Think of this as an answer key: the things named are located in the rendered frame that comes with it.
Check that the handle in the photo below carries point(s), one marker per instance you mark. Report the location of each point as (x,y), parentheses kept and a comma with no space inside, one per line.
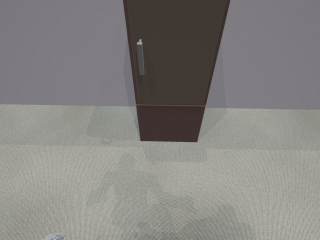
(140,57)

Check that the cupboard door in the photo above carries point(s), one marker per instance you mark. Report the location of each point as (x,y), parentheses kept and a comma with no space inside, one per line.
(179,39)

